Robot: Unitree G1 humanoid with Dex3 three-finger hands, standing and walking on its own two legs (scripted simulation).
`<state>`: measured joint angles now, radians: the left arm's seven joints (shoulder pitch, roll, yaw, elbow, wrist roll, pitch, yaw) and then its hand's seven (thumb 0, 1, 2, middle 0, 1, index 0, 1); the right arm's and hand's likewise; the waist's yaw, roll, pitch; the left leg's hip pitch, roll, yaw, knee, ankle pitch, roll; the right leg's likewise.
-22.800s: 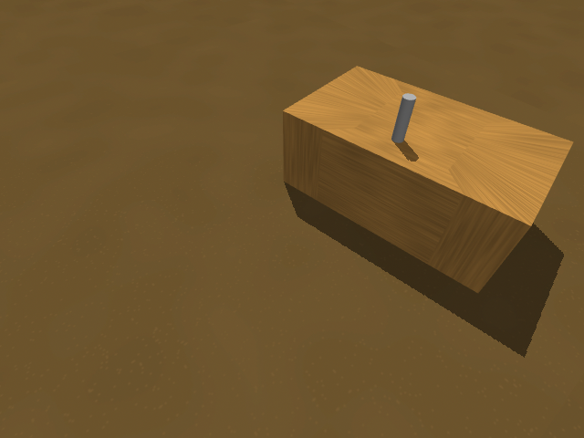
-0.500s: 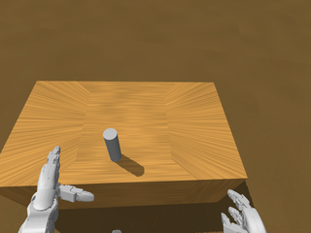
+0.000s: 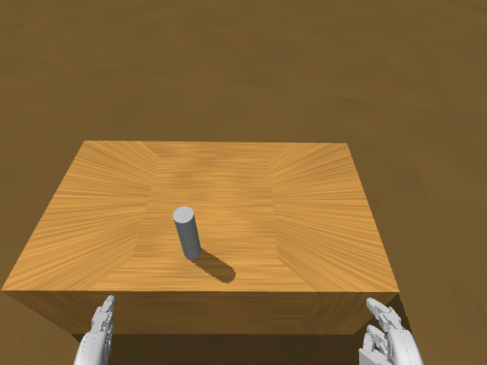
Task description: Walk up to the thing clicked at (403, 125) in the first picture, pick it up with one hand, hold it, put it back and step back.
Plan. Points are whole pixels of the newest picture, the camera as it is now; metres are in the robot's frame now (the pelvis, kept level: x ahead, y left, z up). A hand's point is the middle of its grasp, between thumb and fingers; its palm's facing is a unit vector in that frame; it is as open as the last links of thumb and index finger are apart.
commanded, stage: home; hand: left
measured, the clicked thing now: (188, 234) +0.49 +0.16 -0.21
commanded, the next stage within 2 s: stand in 1.82 s
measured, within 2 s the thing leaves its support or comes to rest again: neither
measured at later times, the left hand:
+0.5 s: hand (132, 356) +0.17 +0.18 -0.05, palm faces +0.11 -0.96 -0.24, open 17.2 cm
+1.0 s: hand (134, 349) +0.18 +0.18 -0.05, palm faces +0.11 -0.96 -0.24, open 17.2 cm
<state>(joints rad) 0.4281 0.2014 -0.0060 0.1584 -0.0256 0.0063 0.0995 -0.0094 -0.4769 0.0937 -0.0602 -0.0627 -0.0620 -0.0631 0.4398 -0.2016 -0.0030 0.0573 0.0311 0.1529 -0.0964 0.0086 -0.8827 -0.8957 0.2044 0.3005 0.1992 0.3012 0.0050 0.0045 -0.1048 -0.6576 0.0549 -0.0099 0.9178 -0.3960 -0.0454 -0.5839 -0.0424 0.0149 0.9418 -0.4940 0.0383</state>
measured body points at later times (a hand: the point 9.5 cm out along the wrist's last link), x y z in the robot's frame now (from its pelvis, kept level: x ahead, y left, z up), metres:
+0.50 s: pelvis +0.00 +0.00 +0.00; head +0.02 +0.00 +0.45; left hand +0.16 +0.23 -0.03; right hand +0.16 -0.23 -0.04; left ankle +0.04 +0.15 -0.69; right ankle -0.01 -0.14 -0.69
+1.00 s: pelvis +0.01 +0.01 +0.00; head +0.03 +0.00 +0.45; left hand +0.17 +0.23 -0.03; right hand +0.17 -0.23 -0.04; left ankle +0.04 +0.15 -0.69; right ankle -0.01 -0.14 -0.69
